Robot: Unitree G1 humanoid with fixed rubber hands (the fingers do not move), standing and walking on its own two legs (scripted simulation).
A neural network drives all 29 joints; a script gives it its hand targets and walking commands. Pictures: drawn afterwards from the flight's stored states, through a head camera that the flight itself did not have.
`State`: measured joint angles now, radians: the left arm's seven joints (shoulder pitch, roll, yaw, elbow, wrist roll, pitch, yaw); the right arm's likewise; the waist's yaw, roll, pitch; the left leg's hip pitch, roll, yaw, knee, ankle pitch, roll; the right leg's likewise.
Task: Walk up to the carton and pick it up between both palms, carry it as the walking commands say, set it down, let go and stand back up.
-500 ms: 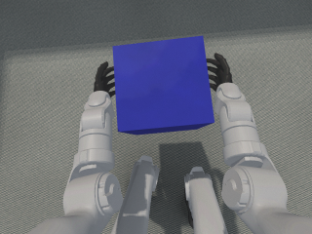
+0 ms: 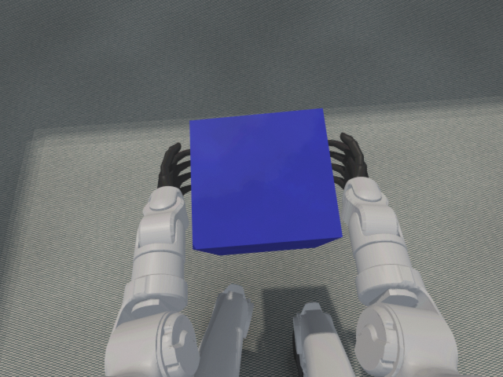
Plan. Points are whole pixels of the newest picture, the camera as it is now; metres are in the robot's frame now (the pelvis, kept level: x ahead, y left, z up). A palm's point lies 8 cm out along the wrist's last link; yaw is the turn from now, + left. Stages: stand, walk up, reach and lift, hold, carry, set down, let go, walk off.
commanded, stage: reach and lift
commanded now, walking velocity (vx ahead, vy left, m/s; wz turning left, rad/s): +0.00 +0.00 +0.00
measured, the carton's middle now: (262, 194) +0.42 +0.06 -0.12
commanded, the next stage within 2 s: none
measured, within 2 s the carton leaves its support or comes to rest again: neither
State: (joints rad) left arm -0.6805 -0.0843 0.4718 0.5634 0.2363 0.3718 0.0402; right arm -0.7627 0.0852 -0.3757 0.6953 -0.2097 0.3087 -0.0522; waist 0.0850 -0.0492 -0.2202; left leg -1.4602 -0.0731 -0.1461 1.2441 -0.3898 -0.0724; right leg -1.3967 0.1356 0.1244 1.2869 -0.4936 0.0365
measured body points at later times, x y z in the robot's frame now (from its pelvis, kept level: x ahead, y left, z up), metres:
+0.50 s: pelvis +0.03 +0.00 +0.07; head +0.16 +0.01 +0.50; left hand +0.37 +0.20 +0.01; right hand +0.42 -0.10 +0.02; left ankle +0.08 +0.14 -0.60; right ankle +0.04 -0.13 -0.60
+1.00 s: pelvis +0.04 +0.00 +0.12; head +0.11 +0.01 +0.56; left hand +0.35 +0.20 +0.09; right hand +0.40 -0.10 +0.09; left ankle +0.08 +0.14 -0.60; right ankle +0.04 -0.13 -0.60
